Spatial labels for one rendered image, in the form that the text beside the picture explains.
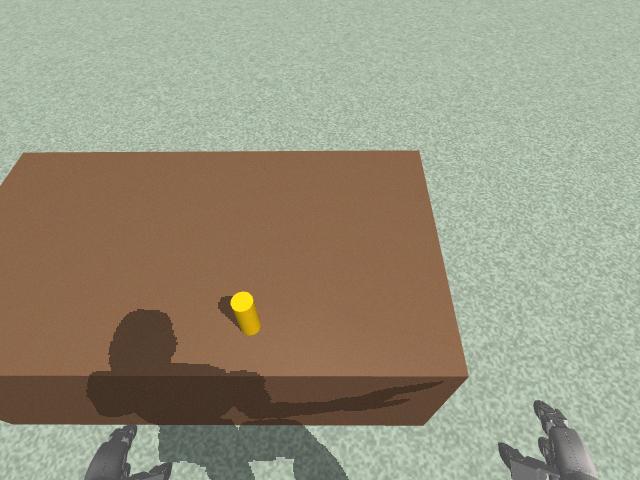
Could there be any right robot hand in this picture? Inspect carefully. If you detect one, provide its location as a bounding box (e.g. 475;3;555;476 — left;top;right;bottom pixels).
498;400;598;480

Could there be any can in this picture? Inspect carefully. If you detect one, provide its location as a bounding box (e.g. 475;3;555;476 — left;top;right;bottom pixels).
231;292;261;335

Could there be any left robot hand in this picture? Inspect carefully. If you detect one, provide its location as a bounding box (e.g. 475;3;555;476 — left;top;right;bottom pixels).
84;424;172;480

